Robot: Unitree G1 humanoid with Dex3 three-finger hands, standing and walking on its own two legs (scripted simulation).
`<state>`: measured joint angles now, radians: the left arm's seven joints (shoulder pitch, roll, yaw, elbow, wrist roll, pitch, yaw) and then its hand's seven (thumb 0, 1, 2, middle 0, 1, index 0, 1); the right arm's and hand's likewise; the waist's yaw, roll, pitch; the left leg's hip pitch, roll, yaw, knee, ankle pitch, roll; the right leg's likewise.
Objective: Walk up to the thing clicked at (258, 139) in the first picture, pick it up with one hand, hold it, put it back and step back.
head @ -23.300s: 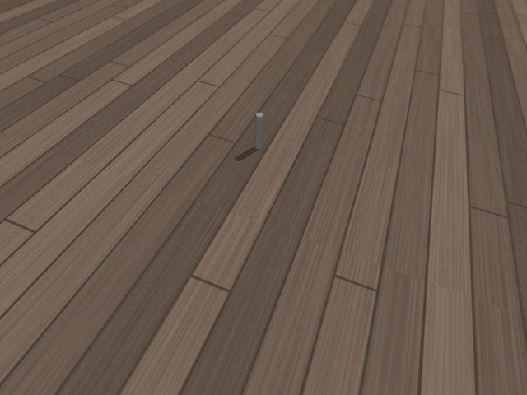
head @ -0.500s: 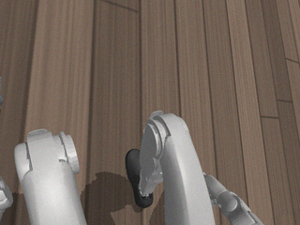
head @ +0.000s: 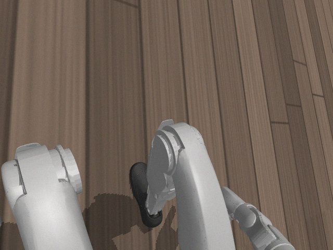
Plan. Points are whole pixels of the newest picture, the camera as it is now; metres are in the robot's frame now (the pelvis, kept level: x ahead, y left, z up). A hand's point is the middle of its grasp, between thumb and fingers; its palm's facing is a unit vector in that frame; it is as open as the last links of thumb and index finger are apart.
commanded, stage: lower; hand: left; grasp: from the side
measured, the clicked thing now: out of the picture +0.43 +0.30 -0.15
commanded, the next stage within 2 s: loosen in 0.38 s
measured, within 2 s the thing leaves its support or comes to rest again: rests again in 0.32 s
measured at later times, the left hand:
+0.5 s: hand out of the picture +0.43 +0.28 -0.17, palm faces +0.33 -0.94 -0.01, open 5.6 cm
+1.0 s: hand out of the picture +0.44 +0.28 -0.16, palm faces +0.33 -0.94 +0.02, open 11.6 cm
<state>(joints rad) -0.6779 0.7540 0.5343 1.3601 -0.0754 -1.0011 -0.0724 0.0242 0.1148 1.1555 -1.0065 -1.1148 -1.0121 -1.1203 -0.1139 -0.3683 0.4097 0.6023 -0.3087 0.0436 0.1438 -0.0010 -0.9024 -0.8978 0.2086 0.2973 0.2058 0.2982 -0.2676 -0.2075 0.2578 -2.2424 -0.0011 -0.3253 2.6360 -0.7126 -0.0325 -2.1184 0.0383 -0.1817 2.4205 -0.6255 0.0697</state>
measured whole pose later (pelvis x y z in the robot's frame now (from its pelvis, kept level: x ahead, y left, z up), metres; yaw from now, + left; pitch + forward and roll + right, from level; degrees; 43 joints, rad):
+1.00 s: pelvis +0.00 +0.01 +0.00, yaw -2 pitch +15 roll -17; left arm -0.67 0.79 0.50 1.38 -0.11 -1.06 -0.05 0.00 -0.18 0.40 -0.66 -0.51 -0.64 -0.52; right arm -0.16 -0.37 0.47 0.57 -0.33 0.04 0.14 0.00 -0.91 -0.89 0.21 0.30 0.21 0.30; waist -0.26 -0.24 0.28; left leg -2.23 0.01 -0.36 2.66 -0.73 -0.02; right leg -2.09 0.06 -0.21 2.40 -0.62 0.08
